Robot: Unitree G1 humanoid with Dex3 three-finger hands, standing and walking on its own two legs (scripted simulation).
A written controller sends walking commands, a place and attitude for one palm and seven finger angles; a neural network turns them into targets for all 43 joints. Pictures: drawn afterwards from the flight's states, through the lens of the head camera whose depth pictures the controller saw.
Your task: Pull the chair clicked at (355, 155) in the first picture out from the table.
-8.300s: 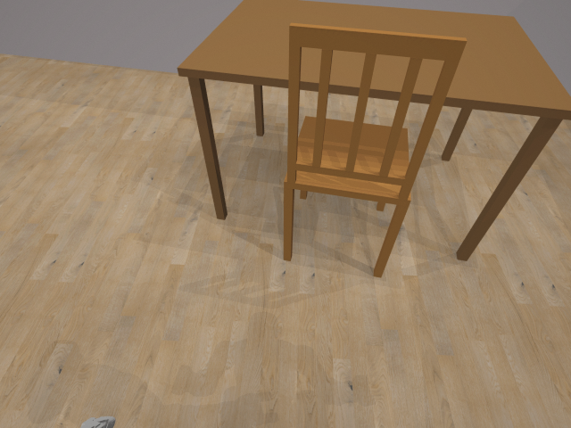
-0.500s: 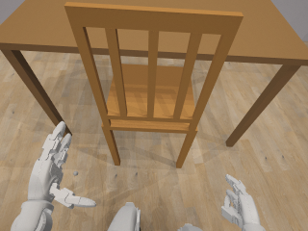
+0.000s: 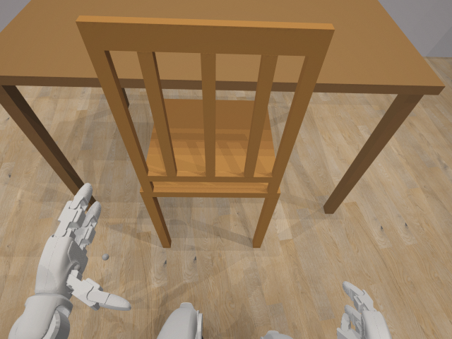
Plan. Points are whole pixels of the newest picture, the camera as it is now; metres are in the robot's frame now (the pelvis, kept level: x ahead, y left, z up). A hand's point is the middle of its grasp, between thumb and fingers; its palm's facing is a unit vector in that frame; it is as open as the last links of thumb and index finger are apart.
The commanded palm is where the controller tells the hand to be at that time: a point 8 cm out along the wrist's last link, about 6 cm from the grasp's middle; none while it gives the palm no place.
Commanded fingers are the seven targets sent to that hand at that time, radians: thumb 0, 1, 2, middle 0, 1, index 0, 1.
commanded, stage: raise the hand toward the chair's back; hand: left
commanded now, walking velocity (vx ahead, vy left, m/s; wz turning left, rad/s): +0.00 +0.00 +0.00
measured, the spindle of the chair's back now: (209, 126) +0.54 +0.06 +0.03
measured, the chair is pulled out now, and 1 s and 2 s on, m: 0.00 0.00 0.00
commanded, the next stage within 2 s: aim the fingers beside a spindle in 0.26 s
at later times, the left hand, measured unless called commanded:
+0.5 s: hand (116, 251) +0.25 +0.19 +0.04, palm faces +0.05 -1.00 -0.06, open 16.9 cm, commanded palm +0.23 +0.24 +0.04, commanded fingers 0.00 -0.50 0.30 -0.06 -0.08 -0.06 -0.08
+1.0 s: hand (134, 230) +0.29 +0.18 +0.02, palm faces +0.03 -1.00 -0.04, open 16.9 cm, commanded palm +0.28 +0.23 +0.02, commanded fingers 0.00 -0.50 0.30 -0.06 -0.08 -0.06 -0.08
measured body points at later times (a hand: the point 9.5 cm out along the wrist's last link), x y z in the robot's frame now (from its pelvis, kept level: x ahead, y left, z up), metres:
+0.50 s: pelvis +0.00 -0.02 -0.01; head +0.07 -0.01 +0.44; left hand +0.24 +0.25 +0.04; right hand +0.18 -0.25 -0.09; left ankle +0.08 +0.10 -0.66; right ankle -0.02 -0.12 -0.66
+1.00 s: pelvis +0.00 -0.01 -0.02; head +0.08 -0.01 +0.42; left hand +0.29 +0.23 +0.03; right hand +0.16 -0.26 -0.11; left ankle +0.08 +0.10 -0.66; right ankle -0.02 -0.12 -0.66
